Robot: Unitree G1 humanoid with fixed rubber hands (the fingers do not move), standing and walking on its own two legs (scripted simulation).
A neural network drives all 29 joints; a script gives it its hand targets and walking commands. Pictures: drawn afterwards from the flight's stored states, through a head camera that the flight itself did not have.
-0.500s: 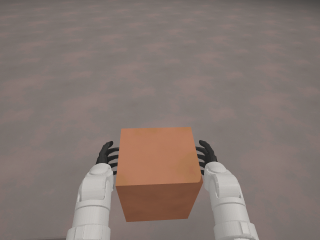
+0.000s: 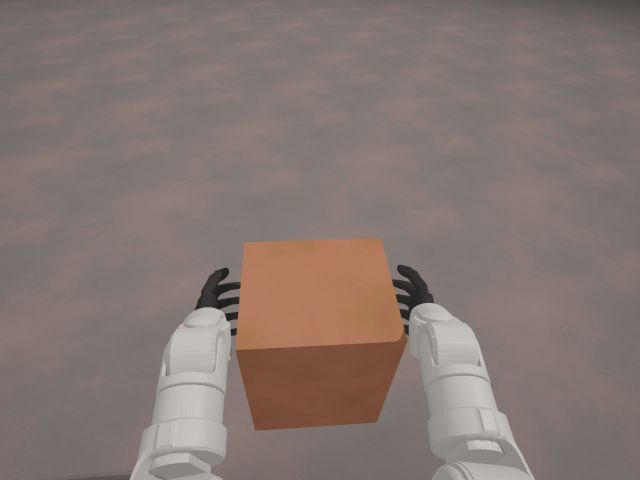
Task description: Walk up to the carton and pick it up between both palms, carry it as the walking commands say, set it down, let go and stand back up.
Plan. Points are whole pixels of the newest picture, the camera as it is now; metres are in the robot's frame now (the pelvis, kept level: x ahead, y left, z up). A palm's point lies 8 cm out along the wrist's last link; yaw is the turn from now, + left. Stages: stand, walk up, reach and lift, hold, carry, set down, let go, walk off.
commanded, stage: reach and lift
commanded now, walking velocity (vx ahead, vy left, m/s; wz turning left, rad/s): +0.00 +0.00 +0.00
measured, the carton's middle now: (315, 339) +0.33 +0.00 -0.01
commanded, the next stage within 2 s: hold in 0.60 s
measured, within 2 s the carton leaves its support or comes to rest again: neither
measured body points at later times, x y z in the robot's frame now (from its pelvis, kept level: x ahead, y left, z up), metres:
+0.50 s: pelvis +0.01 +0.00 +0.00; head -0.02 +0.00 +0.45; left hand +0.32 +0.13 +0.05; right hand +0.32 -0.15 +0.04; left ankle +0.07 +0.12 -0.73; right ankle +0.03 -0.14 -0.73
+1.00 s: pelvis +0.01 -0.01 +0.00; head -0.04 -0.01 +0.45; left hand +0.31 +0.13 +0.04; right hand +0.30 -0.15 +0.04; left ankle +0.07 +0.12 -0.73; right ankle +0.03 -0.14 -0.73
